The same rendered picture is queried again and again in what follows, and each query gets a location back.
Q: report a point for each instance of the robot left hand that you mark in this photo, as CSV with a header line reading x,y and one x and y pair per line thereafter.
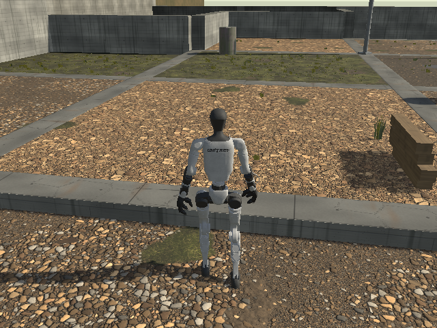
x,y
181,205

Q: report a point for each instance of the left robot upper arm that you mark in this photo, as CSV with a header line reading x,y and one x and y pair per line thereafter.
x,y
196,145

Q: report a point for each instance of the robot right forearm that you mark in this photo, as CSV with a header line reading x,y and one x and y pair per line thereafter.
x,y
250,180

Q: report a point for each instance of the robot right hand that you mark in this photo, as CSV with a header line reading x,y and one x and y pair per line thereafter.
x,y
249,193

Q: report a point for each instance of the robot torso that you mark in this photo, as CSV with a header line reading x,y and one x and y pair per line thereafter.
x,y
218,158

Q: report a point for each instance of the robot left forearm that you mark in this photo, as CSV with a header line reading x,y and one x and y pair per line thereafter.
x,y
185,184

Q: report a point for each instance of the right robot upper arm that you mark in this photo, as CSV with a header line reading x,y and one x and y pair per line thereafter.
x,y
239,144

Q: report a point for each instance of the robot left shin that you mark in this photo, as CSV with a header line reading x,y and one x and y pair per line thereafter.
x,y
204,246

